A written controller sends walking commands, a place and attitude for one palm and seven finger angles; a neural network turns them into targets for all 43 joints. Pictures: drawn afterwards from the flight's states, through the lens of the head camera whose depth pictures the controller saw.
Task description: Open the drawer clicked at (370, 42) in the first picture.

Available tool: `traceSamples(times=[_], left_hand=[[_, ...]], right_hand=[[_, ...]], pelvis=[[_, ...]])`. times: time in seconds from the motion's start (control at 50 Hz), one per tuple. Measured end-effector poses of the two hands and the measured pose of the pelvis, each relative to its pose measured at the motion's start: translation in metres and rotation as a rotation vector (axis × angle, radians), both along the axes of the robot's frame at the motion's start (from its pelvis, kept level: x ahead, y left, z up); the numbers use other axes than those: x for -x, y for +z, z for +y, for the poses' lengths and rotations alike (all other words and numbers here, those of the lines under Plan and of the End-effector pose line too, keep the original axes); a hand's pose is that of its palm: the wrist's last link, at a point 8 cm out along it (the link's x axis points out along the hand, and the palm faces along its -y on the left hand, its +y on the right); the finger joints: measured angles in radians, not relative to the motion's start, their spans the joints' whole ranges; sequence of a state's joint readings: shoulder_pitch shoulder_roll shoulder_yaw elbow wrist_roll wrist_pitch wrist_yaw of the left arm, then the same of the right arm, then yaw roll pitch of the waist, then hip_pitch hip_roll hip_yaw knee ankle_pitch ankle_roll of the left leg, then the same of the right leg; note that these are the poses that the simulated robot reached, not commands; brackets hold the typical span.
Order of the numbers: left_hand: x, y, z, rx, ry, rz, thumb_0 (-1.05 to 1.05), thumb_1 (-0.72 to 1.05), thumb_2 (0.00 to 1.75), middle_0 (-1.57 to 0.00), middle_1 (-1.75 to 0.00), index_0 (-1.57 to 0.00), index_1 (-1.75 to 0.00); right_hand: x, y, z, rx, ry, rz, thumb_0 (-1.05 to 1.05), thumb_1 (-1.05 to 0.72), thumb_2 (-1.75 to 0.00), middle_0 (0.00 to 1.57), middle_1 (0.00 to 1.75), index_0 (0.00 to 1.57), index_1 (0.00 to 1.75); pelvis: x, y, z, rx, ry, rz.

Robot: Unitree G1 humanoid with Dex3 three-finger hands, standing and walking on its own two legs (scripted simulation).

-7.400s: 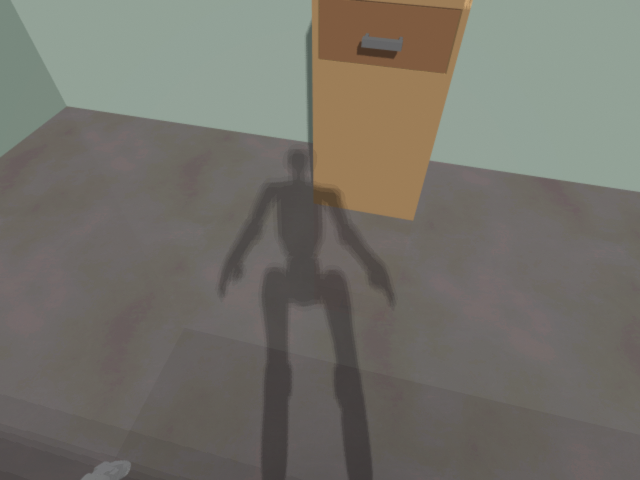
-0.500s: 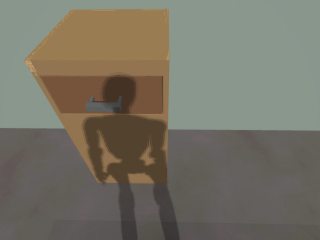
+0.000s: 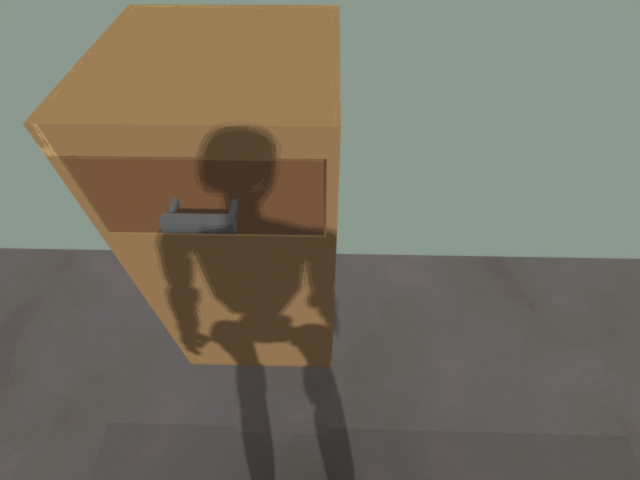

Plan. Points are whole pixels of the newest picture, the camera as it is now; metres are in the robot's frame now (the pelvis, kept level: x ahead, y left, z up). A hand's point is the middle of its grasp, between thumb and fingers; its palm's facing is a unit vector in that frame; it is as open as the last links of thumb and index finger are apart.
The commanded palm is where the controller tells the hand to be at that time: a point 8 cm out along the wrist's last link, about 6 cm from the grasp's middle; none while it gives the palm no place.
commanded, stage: come to a stop and stand still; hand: left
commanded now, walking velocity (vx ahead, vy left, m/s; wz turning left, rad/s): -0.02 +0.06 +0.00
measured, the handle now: (201, 214) +0.51 +0.24 -0.01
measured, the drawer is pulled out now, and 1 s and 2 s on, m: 0.00 0.00 0.00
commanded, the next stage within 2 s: look again from close up in 0.56 s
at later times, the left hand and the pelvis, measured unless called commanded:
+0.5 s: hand out of the picture -0.03 +0.14 -0.16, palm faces +0.05 -0.98 -0.21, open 7.3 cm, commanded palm none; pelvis -0.03 -0.03 +0.01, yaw +1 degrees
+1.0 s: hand out of the picture -0.03 +0.17 -0.17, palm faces +0.05 -0.98 -0.20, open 7.3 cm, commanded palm none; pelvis -0.03 +0.00 +0.00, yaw +1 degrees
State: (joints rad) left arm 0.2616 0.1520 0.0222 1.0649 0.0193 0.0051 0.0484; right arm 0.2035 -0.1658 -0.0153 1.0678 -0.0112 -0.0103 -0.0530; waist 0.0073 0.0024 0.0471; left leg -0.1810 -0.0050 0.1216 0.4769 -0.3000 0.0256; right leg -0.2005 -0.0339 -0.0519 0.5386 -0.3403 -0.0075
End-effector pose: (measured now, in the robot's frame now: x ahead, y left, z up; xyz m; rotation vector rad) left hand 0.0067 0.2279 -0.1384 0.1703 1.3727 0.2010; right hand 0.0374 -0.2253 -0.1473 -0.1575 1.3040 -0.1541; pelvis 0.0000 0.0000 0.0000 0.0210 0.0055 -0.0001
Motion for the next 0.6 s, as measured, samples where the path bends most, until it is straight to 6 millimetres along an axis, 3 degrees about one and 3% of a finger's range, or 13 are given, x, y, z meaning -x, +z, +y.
traceSamples(times=[0.14, 0.26, 0.46, 0.6], left_hand=[[-0.019, 0.009, -0.002, -0.032, -0.041, -0.093, 0.01, 0.91, 0.9, -0.2, -0.3, -0.2, -0.3], [-0.015, 0.011, -0.02, -0.008, -0.044, -0.124, 0.0, 0.92, 0.9, -0.2, -0.3, -0.2, -0.3], [0.034, 0.006, -0.034, 0.019, -0.009, -0.033, 0.0, 0.94, 0.9, -0.2, -0.3, -0.2, -0.3], [0.073, 0.001, -0.055, 0.072, 0.03, 0.069, 0.0, 0.92, 0.9, -0.2, -0.3, -0.2, -0.3]], right_hand=[[0.017, -0.002, -0.012, -0.021, -0.005, 0.004, 0.0, -0.93, -0.9, 0.2, 0.3, 0.2, 0.3], [0.045, -0.001, -0.018, -0.035, 0.001, 0.043, 0.0, -0.93, -0.9, 0.19, 0.3, 0.2, 0.3], [0.095, 0.002, -0.016, -0.064, 0.003, 0.159, 0.0, -0.92, -0.9, 0.19, 0.3, 0.2, 0.3], [0.114, 0.005, -0.012, -0.07, -0.004, 0.218, 0.0, -0.91, -0.9, 0.19, 0.3, 0.2, 0.3]], pelvis=[[0.014, 0.001, -0.013, -0.002, -0.002, -0.007], [0.025, 0.004, -0.022, -0.001, 0.007, -0.019], [0.034, 0.007, -0.033, 0.009, 0.022, -0.02], [0.033, 0.007, -0.035, 0.013, 0.026, -0.013]])
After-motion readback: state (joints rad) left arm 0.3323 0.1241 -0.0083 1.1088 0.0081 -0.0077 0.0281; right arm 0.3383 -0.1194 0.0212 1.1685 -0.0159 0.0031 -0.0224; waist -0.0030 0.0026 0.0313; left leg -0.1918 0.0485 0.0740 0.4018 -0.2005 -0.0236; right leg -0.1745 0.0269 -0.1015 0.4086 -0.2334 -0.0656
